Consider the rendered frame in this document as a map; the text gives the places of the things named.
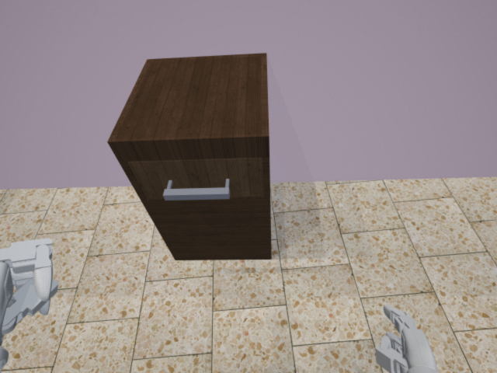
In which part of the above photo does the handle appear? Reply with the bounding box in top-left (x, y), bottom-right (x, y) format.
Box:
top-left (163, 179), bottom-right (230, 200)

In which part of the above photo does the left robot hand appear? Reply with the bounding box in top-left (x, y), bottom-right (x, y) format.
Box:
top-left (0, 238), bottom-right (58, 346)

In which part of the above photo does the drawer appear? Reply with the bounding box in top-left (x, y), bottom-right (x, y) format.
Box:
top-left (128, 157), bottom-right (262, 199)

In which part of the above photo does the right robot hand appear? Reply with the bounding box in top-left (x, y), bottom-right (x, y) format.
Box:
top-left (375, 305), bottom-right (438, 373)

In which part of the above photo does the cabinet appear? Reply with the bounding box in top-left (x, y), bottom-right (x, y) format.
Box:
top-left (107, 53), bottom-right (272, 260)

